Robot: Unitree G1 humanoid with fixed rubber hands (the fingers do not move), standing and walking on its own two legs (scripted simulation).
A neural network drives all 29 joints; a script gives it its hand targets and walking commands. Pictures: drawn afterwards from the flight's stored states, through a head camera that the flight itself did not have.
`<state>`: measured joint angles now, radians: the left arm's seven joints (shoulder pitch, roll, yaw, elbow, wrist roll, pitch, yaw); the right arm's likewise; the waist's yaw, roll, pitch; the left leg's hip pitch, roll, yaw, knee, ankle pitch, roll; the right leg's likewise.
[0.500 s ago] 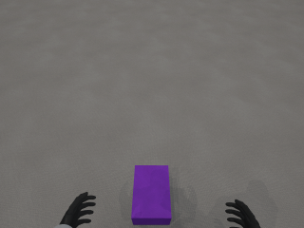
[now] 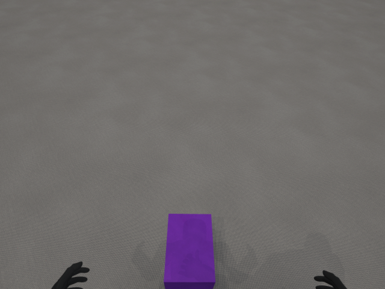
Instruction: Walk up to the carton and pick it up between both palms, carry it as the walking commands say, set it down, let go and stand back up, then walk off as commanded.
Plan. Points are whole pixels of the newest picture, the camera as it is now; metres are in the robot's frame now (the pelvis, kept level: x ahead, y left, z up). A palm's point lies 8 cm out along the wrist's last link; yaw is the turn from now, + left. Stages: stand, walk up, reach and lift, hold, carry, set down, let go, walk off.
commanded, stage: stand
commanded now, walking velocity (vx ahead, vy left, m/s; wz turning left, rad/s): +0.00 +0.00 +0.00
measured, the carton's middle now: (189, 250) +0.45 +0.02 -0.69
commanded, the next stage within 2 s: walk off in 1.54 s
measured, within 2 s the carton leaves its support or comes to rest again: neither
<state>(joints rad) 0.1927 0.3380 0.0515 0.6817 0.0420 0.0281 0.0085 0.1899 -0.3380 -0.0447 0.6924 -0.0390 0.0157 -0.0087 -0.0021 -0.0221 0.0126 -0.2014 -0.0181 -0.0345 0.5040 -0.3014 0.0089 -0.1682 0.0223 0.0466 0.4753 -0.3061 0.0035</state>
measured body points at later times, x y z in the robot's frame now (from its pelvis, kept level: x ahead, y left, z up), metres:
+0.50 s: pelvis +0.00 +0.01 +0.00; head +0.00 +0.01 +0.45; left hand +0.13 +0.30 -0.11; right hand +0.12 -0.30 -0.09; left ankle -0.02 +0.11 -0.74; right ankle -0.03 -0.12 -0.74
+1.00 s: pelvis -0.02 +0.00 +0.01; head -0.02 +0.01 +0.46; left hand +0.09 +0.31 -0.11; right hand +0.09 -0.31 -0.10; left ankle -0.02 +0.11 -0.74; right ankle -0.03 -0.12 -0.74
